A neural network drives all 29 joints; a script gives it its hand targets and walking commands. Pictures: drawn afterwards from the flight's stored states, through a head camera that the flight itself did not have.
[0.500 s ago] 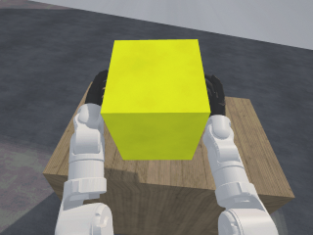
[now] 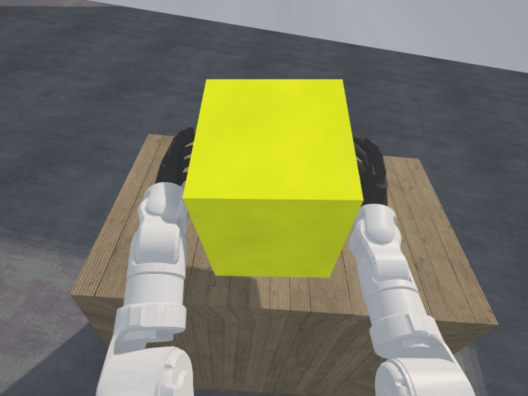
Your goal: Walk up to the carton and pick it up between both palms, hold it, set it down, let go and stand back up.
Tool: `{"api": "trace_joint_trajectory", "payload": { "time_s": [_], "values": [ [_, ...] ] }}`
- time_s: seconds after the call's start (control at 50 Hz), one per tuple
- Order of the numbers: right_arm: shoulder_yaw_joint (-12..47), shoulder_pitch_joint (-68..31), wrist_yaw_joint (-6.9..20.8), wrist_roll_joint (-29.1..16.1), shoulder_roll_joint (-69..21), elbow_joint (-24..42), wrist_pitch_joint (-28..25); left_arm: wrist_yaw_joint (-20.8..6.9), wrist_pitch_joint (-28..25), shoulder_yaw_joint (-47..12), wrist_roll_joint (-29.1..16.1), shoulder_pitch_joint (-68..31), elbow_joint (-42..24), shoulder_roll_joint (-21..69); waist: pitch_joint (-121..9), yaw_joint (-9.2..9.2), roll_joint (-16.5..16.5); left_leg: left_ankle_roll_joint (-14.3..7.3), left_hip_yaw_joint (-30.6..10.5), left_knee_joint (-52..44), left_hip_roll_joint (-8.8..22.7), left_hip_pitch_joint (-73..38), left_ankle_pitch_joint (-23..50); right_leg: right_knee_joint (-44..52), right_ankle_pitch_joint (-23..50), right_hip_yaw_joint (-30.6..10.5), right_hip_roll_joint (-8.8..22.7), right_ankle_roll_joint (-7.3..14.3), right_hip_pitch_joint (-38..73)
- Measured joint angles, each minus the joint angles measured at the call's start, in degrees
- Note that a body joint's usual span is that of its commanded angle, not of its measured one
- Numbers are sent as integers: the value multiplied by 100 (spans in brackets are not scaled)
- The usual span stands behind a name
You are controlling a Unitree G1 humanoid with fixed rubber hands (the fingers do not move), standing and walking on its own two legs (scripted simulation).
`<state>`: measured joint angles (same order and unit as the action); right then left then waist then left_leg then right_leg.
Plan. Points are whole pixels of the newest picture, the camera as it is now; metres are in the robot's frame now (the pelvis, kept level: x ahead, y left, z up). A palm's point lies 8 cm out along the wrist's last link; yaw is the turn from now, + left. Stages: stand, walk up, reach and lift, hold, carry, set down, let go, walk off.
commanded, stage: set down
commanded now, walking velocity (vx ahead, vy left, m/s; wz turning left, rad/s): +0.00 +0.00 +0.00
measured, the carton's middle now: (272, 186) +0.40 -0.02 +0.11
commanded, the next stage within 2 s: none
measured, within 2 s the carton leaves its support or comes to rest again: neither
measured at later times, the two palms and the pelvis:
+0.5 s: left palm (193, 177) +0.41 +0.11 +0.12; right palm (377, 194) +0.38 -0.18 +0.13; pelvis +0.01 -0.01 +0.00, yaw +0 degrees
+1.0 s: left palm (205, 173) +0.44 +0.09 +0.10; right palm (378, 194) +0.39 -0.19 +0.11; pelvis +0.02 +0.00 +0.00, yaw -1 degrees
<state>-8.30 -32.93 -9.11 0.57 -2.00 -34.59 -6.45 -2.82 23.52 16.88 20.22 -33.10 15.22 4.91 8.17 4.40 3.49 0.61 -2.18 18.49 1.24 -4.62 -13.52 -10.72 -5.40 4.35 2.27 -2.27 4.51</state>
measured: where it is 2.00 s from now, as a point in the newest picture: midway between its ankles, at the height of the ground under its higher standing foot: outside the picture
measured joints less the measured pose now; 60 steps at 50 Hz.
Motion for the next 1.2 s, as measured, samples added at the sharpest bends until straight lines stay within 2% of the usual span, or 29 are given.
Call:
{"api": "trace_joint_trajectory", "payload": {
  "time_s": [0.14,0.28,0.48,0.7,0.84,1.2],
  "values": [
    [-567,-244,141,407,-101,-520,-261,98,-452,148,-61,-359,886,-25,-150,-31,-8,38,-1,-93,20,219,97,-14,38,1,-18,35,-269],
    [-748,-395,141,524,-83,-881,-438,100,-866,332,-16,-582,1549,-55,-208,37,-49,73,-17,-183,71,228,118,68,53,23,-69,57,-279],
    [-755,-468,96,547,-44,-1071,-560,94,-1149,460,19,-696,1919,-76,-238,92,-114,40,-19,-212,34,296,117,118,61,30,-32,17,-330],
    [-1289,-588,200,907,-178,-1420,-711,198,-1385,393,-105,-870,2521,-213,-454,67,-39,6,56,-142,-2,568,71,136,88,-41,3,-16,-589],
    [-1452,-665,238,944,-138,-1600,-787,304,-1544,342,-143,-1024,2877,-253,-533,76,-59,16,111,-44,45,694,-21,133,70,-93,-44,-12,-698],
    [-1569,-709,199,1084,-216,-1538,-738,269,-1911,454,-198,-1216,3418,-376,-638,248,-234,7,31,-43,18,1004,-13,93,29,-8,-14,-34,-988]
  ]
}}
